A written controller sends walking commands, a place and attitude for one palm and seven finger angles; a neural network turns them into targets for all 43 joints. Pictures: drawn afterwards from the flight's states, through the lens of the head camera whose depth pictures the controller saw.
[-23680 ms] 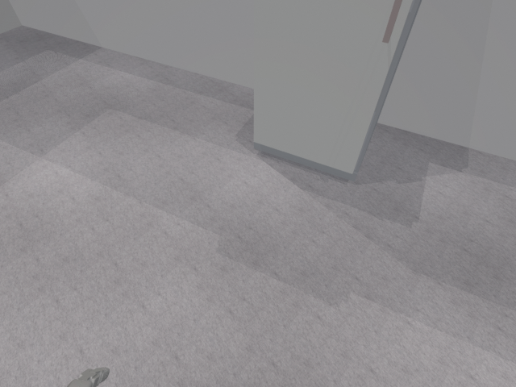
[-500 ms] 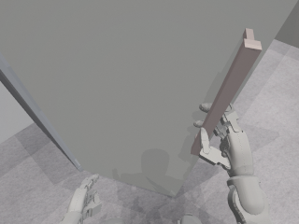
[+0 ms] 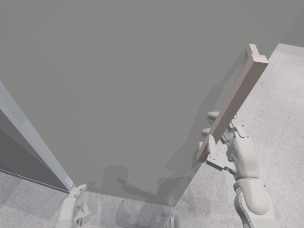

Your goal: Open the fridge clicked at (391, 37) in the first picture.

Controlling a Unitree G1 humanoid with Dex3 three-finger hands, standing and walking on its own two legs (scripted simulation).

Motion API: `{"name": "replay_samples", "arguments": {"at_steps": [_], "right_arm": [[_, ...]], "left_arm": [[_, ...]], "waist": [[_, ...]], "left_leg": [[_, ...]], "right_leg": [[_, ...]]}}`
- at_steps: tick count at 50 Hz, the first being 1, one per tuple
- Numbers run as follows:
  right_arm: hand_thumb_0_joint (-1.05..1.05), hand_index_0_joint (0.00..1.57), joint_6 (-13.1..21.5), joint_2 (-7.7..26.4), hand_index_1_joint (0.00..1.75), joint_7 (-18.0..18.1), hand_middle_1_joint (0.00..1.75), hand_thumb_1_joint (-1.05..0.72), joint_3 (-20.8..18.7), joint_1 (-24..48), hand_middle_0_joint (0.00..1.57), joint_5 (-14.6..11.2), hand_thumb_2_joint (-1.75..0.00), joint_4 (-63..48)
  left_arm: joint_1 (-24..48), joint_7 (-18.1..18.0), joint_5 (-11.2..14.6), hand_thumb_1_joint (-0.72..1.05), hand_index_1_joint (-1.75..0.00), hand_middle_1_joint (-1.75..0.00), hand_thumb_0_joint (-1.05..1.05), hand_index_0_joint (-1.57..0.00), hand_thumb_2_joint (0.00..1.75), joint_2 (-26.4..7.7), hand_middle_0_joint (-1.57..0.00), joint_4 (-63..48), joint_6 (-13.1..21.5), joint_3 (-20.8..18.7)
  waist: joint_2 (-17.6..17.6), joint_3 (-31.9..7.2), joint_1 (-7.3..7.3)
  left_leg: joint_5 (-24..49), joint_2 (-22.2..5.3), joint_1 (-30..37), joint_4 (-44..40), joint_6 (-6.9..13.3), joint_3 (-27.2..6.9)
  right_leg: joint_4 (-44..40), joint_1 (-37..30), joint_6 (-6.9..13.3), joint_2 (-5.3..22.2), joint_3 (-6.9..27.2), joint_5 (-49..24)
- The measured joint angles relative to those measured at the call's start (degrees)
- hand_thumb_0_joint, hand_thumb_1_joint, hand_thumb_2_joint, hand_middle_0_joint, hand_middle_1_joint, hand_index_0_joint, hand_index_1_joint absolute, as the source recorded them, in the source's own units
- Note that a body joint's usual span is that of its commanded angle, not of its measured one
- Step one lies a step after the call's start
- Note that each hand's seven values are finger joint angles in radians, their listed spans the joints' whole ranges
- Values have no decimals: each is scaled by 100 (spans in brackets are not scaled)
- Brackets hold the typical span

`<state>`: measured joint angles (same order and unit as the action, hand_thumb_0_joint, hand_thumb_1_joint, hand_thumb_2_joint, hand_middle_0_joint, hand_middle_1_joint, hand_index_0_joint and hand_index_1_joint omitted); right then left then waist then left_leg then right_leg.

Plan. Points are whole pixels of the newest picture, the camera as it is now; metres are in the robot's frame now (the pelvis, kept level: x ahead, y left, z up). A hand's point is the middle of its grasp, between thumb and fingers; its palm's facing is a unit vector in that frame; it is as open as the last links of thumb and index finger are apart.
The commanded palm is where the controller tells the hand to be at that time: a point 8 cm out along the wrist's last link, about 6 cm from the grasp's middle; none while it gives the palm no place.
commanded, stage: stop walking and hold the door back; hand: right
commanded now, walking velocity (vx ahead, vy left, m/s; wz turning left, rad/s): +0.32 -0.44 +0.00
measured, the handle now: (220, 117) +0.32 -0.12 +0.17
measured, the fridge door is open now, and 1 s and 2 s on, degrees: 83 80 77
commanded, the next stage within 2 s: loosen the grip on the handle in 1.54 s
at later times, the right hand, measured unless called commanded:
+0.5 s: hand (208, 152) +0.25 -0.09 +0.14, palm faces +0.13 +0.97 -0.20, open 7.0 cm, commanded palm +0.27 -0.16 +0.13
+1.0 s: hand (209, 137) +0.29 -0.10 +0.14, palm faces +0.08 +0.98 -0.19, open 7.0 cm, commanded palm +0.29 -0.17 +0.13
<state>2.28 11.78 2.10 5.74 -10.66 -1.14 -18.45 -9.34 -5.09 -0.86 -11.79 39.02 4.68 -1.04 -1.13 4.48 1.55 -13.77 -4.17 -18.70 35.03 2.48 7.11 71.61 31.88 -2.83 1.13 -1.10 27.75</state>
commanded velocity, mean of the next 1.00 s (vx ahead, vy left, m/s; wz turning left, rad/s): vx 0.20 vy -0.06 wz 0.00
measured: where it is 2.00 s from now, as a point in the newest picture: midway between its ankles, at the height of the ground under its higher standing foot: outside the picture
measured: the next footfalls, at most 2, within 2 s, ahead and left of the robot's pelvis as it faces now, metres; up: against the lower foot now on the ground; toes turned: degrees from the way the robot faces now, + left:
right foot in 0.28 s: -0.09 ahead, -0.09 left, +0.00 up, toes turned -15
left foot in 0.54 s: -0.06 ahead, +0.16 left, +0.00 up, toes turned +1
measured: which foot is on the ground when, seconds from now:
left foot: down 0.00-0.28, up 0.30-0.52, down 0.54-1.00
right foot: up 0.00-0.26, down 0.28-0.52, up 0.54-0.88, down 0.90-1.00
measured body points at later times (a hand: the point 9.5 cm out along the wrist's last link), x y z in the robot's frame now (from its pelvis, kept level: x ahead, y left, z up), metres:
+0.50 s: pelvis -0.15 +0.07 +0.00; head -0.14 +0.10 +0.45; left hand -0.02 +0.29 -0.14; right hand +0.24 -0.15 +0.16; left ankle -0.09 +0.18 -0.70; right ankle -0.13 -0.08 -0.73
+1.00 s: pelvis -0.17 +0.06 -0.01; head -0.14 +0.07 +0.44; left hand -0.08 +0.35 -0.12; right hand +0.28 -0.16 +0.15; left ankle -0.11 +0.17 -0.71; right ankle -0.15 -0.09 -0.73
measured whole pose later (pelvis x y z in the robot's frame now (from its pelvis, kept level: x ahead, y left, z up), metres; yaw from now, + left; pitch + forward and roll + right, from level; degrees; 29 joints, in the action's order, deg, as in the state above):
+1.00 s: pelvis -0.17 +0.06 -0.01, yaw -2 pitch -3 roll -2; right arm 8.1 17.9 -1.2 -7.1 52.3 -2.2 61.0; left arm -16.7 -6.4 2.4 -17.6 45.0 5.8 -2.0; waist 0.8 6.1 -1.9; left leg -24.9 -2.8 -24.1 48.4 -0.6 0.3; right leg 35.4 15.0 -1.6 4.8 -7.3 16.3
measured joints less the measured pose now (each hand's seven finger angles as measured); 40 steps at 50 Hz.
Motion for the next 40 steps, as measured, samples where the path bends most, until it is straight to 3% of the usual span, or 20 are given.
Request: {"name": "replay_samples", "arguments": {"at_steps": [2, 6, 9, 12, 14, 15, 17, 19, 20, 22, 24, 27, 28, 30, 33, 36, 40], "right_arm": [[-4, 18, 77, 18, 119, 7, 124, -55, 103, 374, 34, -102, -116, 611], [-3, 20, 50, -69, 120, 110, 124, -53, 186, 1182, 34, -223, -119, 1765], [-2, 20, -33, -129, 121, 231, 123, -54, 151, 1806, 34, -235, -119, 2502], [-2, 20, -92, -81, 122, 282, 122, -54, 41, 2428, 33, -228, -118, 3117], [-2, 20, -80, 12, 123, 256, 122, -54, -61, 2879, 33, -267, -118, 3496], [-2, 20, -53, 92, 123, 221, 123, -54, -114, 3181, 33, -319, -118, 3724], [-2, 20, -50, 144, 123, 136, 122, -55, -229, 3796, 32, -377, -117, 4282], [-2, 20, 29, 39, 124, 85, 121, -55, -316, 4255, 32, -342, -117, 4988], [-1, 20, 46, -29, 125, 87, 120, -55, -329, 4478, 31, -330, -117, 5329], [0, 20, 54, -122, 127, 51, 117, -55, -366, 4910, 29, -333, -118, 5944], [1, 21, 68, -137, 130, 0, 115, -55, -440, 5270, 28, -373, -119, 6439], [1, 22, 70, -5, 131, -83, 114, -55, -671, 5709, 28, -377, -122, 6911], [1, 22, 95, 61, 130, -76, 114, -54, -828, 5789, 28, -349, -123, 6950], [1, 21, 176, 180, 129, -47, 115, -54, -1114, 5788, 27, -346, -125, 6991], [2, 21, 287, 317, 130, -94, 114, -54, -1385, 5812, 26, -366, -126, 7235], [3, 23, 378, 415, 133, -174, 113, -54, -1553, 5917, 26, -334, -125, 7587], [4, 25, 455, 491, 135, -221, 112, -54, -1618, 6053, 25, -238, -124, 7912]], "left_arm": [[-15, -56, 31, 91, -30, -30, 1, -20, 90, -108, -20, 72, -119, 57], [40, -51, 84, 91, -30, -30, 1, -20, 90, -262, -20, 26, -374, 121], [152, -21, 124, 91, -30, -30, 1, -20, 90, -283, -20, -22, -475, 110], [276, 9, 170, 91, -30, -30, 1, -20, 90, -243, -20, -65, -495, 138], [325, 47, 194, 91, -30, -30, 1, -20, 90, -298, -20, -201, -473, 175], [378, 55, 199, 91, -30, -30, 1, -20, 90, -301, -20, -258, -447, 152], [377, 89, 224, 91, -30, -30, 1, -20, 90, -260, -20, -265, -395, 60], [158, 122, 290, 91, -30, -30, 1, -20, 90, -216, -20, -114, -405, 30], [11, 107, 319, 91, -30, -30, 1, -20, 90, -203, -20, -18, -420, 40], [-283, 45, 349, 91, -30, -30, 1, -20, 90, -167, -20, 177, -441, 101], [-554, -9, 354, 91, -30, -30, 1, -20, 90, -112, -20, 339, -433, 175], [-824, -43, 362, 91, -30, -30, 1, -20, 90, -15, -20, 541, -363, 253], [-748, -48, 357, 91, -30, -30, 1, -20, 90, -54, -20, 642, -354, 239], [-595, -81, 327, 91, -30, -30, 1, -20, 90, -185, -20, 826, -273, 138], [-560, -96, 336, 91, -30, -30, 1, -20, 90, -375, -20, 930, -113, -5], [-609, -80, 338, 91, -30, -30, 1, -20, 90, -578, -20, 911, -28, -91], [-687, -94, 343, 91, -30, -30, 1, -20, 90, -795, -20, 816, 63, -174]], "waist": [[2, -141, 77], [-9, -417, 136], [78, -498, 130], [298, -458, 118], [215, -410, 40], [166, -275, -44], [90, 54, -122], [21, 71, -102], [-39, 48, -86], [-161, 29, -41], [-239, 31, 31], [-121, 0, 86], [-157, 115, 13], [-255, 339, -205], [-192, 451, -399], [-55, 427, -525], [151, 310, -573]], "left_leg": [[177, -80, 69, -239, 35, 158], [542, -123, 83, -718, 23, 370], [677, -87, 14, -1091, -7, 343], [812, -61, -117, -1399, -3, 188], [348, 105, -441, -1055, -196, 128], [-163, 159, -747, -325, -332, 77], [-769, 297, -1286, 1823, -338, -234], [-833, 325, -1559, 3199, -313, -432], [-815, 282, -1547, 3398, -316, -451], [-850, 184, -1244, 2974, -333, -429], [-1016, 124, -695, 1942, -336, -374], [-991, 48, 83, 286, -193, -497], [-451, 63, -9, 346, -152, -506], [-170, 61, -46, 491, -154, -524], [-91, -36, 30, 311, -183, -639], [75, -148, 104, 30, -225, -731], [196, -239, 106, -204, -259, -872]], "right_leg": [[27, -226, 27, -147, -114, -222], [-794, -833, 112, -259, -124, -336], [-1745, -1298, 190, -289, -219, -145], [-3209, -1938, 351, -381, -538, 169], [-4436, -2465, 629, -303, -658, 263], [-4630, -2452, 735, -228, -639, -231], [-4305, -2275, 706, -66, -630, -1348], [-4076, -2153, 586, 1, -560, -1283], [-4050, -2099, 537, 48, -508, -1202], [-4073, -2004, 531, 195, -462, -1250], [-4028, -1904, 445, 346, -483, -1278], [-3217, -1415, 374, 387, -509, -566], [-2659, -1188, 346, 319, -324, -233], [-1620, -828, 256, 74, 14, -60], [-818, -476, 164, -133, 12, -188], [-823, -377, 117, -119, -153, -321], [-1739, -714, 144, -19, -385, -246]]}}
